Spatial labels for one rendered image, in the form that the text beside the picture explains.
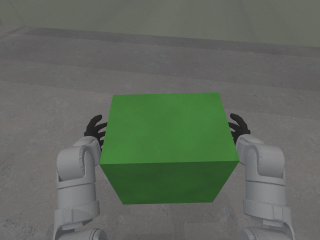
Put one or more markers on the robot left hand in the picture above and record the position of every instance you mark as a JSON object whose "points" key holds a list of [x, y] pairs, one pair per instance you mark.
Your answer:
{"points": [[92, 130]]}

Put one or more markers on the robot right forearm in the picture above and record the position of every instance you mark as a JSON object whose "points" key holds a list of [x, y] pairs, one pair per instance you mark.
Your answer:
{"points": [[265, 178]]}

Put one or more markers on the left robot upper arm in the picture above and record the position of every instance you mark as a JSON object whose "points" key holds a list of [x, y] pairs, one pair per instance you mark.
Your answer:
{"points": [[88, 234]]}

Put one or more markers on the right robot upper arm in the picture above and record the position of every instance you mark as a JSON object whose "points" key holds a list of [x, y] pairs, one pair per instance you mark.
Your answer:
{"points": [[258, 233]]}

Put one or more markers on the robot right hand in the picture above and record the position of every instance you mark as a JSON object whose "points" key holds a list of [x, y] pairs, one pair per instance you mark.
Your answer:
{"points": [[239, 130]]}

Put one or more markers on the carton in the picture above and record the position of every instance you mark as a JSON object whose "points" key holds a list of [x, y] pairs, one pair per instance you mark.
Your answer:
{"points": [[168, 148]]}

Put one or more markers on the robot left forearm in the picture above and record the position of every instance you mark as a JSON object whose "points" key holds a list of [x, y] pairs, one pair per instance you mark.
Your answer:
{"points": [[75, 180]]}

